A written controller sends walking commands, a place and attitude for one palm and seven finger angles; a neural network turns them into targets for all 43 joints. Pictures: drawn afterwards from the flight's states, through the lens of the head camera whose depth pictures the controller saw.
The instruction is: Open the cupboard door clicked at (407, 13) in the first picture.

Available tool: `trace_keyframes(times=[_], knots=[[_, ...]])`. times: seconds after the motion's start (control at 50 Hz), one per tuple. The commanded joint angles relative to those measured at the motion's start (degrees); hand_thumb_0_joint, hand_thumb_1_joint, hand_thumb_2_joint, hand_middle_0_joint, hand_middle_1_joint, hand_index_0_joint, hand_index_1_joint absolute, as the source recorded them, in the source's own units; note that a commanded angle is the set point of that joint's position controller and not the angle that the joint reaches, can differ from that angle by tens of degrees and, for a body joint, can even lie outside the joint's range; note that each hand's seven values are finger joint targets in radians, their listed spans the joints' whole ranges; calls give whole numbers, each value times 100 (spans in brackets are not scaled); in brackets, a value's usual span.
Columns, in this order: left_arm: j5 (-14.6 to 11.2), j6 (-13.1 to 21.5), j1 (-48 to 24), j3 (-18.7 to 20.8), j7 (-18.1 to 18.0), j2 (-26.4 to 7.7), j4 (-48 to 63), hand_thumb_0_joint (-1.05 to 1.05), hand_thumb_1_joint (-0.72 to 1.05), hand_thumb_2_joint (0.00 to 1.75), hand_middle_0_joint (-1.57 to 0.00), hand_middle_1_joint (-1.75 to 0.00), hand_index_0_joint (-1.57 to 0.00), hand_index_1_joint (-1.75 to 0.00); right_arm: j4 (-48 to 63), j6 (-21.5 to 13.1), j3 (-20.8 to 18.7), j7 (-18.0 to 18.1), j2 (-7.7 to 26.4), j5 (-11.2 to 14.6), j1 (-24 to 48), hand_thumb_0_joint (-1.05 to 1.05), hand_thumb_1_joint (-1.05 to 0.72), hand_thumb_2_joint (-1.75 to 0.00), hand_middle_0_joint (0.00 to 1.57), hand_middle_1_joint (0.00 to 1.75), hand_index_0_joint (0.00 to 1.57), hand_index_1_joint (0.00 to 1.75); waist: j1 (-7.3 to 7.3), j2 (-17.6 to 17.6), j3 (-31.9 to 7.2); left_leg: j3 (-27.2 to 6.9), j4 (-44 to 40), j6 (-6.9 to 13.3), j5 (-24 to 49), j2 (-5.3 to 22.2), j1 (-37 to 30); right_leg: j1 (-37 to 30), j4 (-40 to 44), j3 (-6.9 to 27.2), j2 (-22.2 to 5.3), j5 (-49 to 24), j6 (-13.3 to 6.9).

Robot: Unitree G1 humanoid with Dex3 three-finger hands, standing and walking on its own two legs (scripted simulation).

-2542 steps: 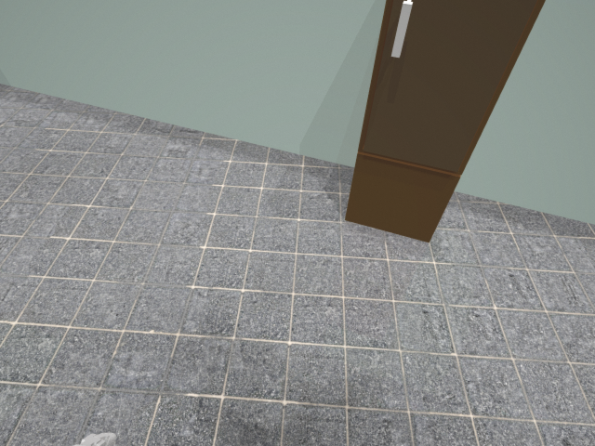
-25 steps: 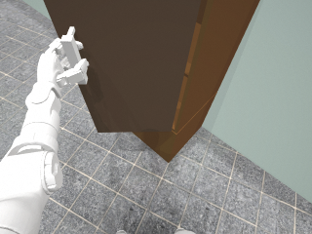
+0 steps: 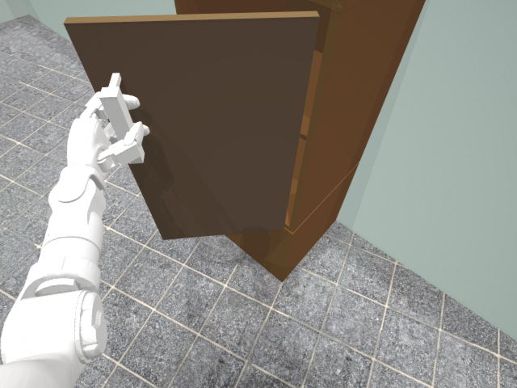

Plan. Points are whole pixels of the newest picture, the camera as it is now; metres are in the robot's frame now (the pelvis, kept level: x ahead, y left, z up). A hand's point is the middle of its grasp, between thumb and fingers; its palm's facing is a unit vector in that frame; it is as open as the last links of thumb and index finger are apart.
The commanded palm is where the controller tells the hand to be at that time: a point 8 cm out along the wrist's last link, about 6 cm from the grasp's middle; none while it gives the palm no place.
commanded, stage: pull the door open along its arc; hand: left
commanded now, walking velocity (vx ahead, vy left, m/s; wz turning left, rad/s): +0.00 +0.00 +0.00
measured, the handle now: (126, 120) +0.52 +0.20 +0.13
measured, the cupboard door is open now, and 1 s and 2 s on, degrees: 48 91 89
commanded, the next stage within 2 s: open thumb and fingers to let go in 0.72 s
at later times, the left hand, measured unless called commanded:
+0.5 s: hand (196, 233) +0.29 +0.07 +0.14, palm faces +0.28 -0.96 +0.09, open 6.9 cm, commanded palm +0.22 +0.14 +0.13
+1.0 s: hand (221, 247) +0.27 +0.04 +0.14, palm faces +0.39 -0.92 +0.00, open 7.3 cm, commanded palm +0.23 +0.08 +0.13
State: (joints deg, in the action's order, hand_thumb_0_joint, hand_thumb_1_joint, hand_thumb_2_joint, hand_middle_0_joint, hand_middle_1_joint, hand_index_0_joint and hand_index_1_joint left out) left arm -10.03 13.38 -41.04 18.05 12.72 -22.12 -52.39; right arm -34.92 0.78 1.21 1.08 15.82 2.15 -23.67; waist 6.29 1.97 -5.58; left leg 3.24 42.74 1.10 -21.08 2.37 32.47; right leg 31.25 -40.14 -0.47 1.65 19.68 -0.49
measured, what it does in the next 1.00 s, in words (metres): shifts its weight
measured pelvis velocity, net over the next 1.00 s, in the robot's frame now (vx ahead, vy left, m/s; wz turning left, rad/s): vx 0.01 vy -0.06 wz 0.10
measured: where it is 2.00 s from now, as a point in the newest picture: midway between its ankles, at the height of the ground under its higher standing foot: outside the picture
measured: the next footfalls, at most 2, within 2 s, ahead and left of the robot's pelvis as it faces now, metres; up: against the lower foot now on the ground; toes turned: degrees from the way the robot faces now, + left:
none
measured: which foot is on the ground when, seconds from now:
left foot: down 0.00-1.00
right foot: down 0.00-1.00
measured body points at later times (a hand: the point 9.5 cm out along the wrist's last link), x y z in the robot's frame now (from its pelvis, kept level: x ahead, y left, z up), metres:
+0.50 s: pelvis +0.02 -0.02 +0.01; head -0.01 -0.04 +0.46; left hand +0.27 +0.12 +0.14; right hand +0.24 -0.20 -0.05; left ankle +0.00 +0.10 -0.71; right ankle +0.00 -0.12 -0.71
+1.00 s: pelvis +0.01 -0.06 +0.01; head -0.01 -0.09 +0.46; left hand +0.25 +0.09 +0.14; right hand +0.20 -0.26 -0.09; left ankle +0.00 +0.10 -0.71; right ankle +0.00 -0.12 -0.71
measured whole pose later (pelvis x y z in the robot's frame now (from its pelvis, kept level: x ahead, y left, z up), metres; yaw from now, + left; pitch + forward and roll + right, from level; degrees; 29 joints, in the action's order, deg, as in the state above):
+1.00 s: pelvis +0.01 -0.06 +0.01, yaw +6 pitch -2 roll +1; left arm 1.0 -6.3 8.2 -14.7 -28.5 4.2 11.0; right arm -35.9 5.4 0.8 0.4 12.6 -1.6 -9.6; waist -0.8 3.9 -1.0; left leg -2.8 34.1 -0.8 -17.9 1.9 13.7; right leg 11.6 -34.2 -6.3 1.8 20.5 -4.4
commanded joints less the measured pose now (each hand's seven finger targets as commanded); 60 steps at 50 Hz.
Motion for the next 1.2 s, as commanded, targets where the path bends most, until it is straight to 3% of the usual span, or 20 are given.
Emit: trace_keyframes(times=[0.0,0.08,0.12,0.14,0.16,0.22,0.24,0.3,0.36,0.44,0.48,0.54,0.62,0.7,0.78,0.8,0.9,1.08,1.14,1.18], knots=[[-277,214,-758,125,99,-970,2287,0,90,90,-40,-135,-40,-135,889,-253,-355,28,756,73,127,0,-90,-90,20,30,20,30,-497,-34,-2111,-152,-487,96,2482,-192,-1379,-1444,339,-120,71,-2808,-71],[-416,-43,697,-65,6,-531,3668,0,90,90,-40,-135,-40,-135,1119,-344,-344,-25,641,119,523,0,-90,-90,20,30,20,30,-700,15,-1975,-109,-608,94,2831,-182,-1592,-1710,384,-146,28,-3075,-63],[-457,-225,1390,-385,-85,-61,4370,0,90,90,-40,-135,-40,-135,1220,-409,-322,-61,567,140,748,0,-90,-90,20,30,20,30,-710,-56,-1772,-96,-688,72,2817,-168,-1710,-1688,453,-201,20,-3009,-46],[-759,-356,1379,334,-900,36,4970,0,90,90,-40,-135,-40,-135,1269,-494,-293,-74,365,132,1039,0,-90,-90,20,30,20,30,-1182,-71,-1677,-105,-744,9,2810,-207,-1508,-1807,531,-296,31,-2800,-64],[-598,-510,1861,-247,-1295,640,5185,0,90,90,-40,-135,-40,-135,1235,-537,-265,-130,335,92,1141,0,-90,-90,20,30,20,30,-991,-129,-1420,-95,-836,-38,2710,-170,-1617,-1730,526,-343,37,-2699,-49],[-173,-846,2786,-585,-2191,1020,6193,0,90,90,-40,-135,-40,-135,1222,-492,-258,-221,296,-10,1363,0,-90,-90,20,30,20,30,-982,-239,-1329,-81,-918,-77,2617,-148,-1731,-1852,559,-351,-25,-2641,-49],[-20,-956,2962,-647,-2465,1039,6425,0,90,90,-40,-135,-40,-135,1224,-444,-268,-205,294,-72,1424,0,-90,-90,20,30,20,30,-935,-539,-1279,-91,-914,-51,2530,-153,-1734,-1961,617,-341,-45,-2653,-28],[283,-1366,3806,-844,-3130,1327,7311,0,90,90,-40,-135,-40,-135,1326,-215,-194,-191,118,-167,1739,0,-90,-90,20,30,20,30,-1050,-426,-1191,-48,-1048,-85,2413,-165,-1807,-2278,730,-271,-113,-2718,-60],[638,-1748,4631,-1338,-3602,1675,7831,0,90,90,-40,-135,-40,-135,1409,81,-121,-176,23,-238,2017,0,-90,-90,20,30,20,30,-1023,-419,-857,-52,-1097,-58,2243,-185,-1835,-2358,901,-187,-160,-2686,-73],[1080,-2051,4982,-1876,-4013,2024,8070,0,90,90,-40,-135,-40,-135,1391,388,-72,-195,-91,-331,2225,0,-90,-90,20,30,20,30,-970,-453,-529,-116,-1032,-43,2260,-207,-1920,-2353,1055,-94,-176,-2750,-126],[1272,-2120,5079,-2177,-4183,2269,8214,0,90,90,-40,-135,-40,-135,1393,489,-73,-232,-144,-356,2313,0,-90,-90,20,30,20,30,-977,-340,-586,-119,-988,-49,2347,-219,-1996,-2372,1020,-64,-192,-2878,-147],[1433,-2131,5402,-2689,-4258,2632,8321,0,90,90,-40,-135,-40,-135,1390,545,-100,-286,-166,-387,2382,0,-90,-90,20,30,20,30,-919,-550,-522,-173,-849,-39,2434,-217,-2012,-2337,1003,-1,-219,-3205,-130],[1278,-2049,5839,-3125,-4105,2927,8645,0,90,90,-40,-135,-40,-135,1438,562,-97,-316,-187,-345,2472,0,-90,-90,20,30,20,30,-887,-498,-505,-208,-811,-35,2273,-231,-2060,-2326,1023,33,-297,-3421,-59],[1272,-2035,5568,-3579,-4138,3240,8812,0,90,90,-40,-135,-40,-135,1414,413,-92,-351,-157,-339,2490,0,-90,-90,20,30,20,30,-795,-541,-467,-290,-712,-10,2121,-252,-2115,-2187,1050,54,-381,-3436,8],[1263,-1889,4650,-3294,-4270,2948,8341,0,90,90,-40,-135,-40,-135,1242,253,-103,-226,-122,-365,2524,0,-90,-90,20,30,20,30,-714,-797,-281,-339,-707,20,1656,-329,-2061,-1938,1336,194,-446,-2597,66],[1279,-1816,4003,-3151,-4318,2792,8182,0,90,90,-40,-135,-40,-135,1145,230,-82,-171,-111,-370,2516,0,-90,-90,20,30,20,30,-628,-772,-201,-365,-704,27,1546,-365,-2042,-1851,1428,281,-479,-2336,70],[1239,-1619,3621,-3218,-4192,2896,7619,0,55,75,-38,-131,-38,-131,1033,96,-91,-51,-138,-363,2505,0,-90,-90,20,30,20,30,-696,-877,-229,-393,-822,37,1308,-400,-2109,-1882,1718,425,-580,-1633,86],[1192,-1454,2979,-2998,-4013,2818,7025,0,-8,48,-33,-124,-33,-124,952,66,-94,23,-170,-358,2486,0,-90,-90,20,30,20,30,-792,-855,-379,-375,-1081,47,1311,-374,-2258,-2058,1830,366,-572,-1405,62],[1184,-1511,2991,-2908,-4047,2808,6725,0,-29,39,-32,-122,-32,-122,934,128,-78,8,-181,-343,2510,0,-90,-90,20,30,20,30,-833,-901,-232,-365,-1160,39,1295,-361,-2218,-2051,1865,287,-541,-1331,37],[1233,-1521,2840,-3023,-4105,2958,6812,0,-43,33,-30,-121,-30,-121,969,157,-86,-11,-195,-351,2539,0,-90,-90,20,30,20,30,-817,-714,-290,-331,-1158,46,1360,-351,-2343,-1996,1826,216,-489,-1267,-12]])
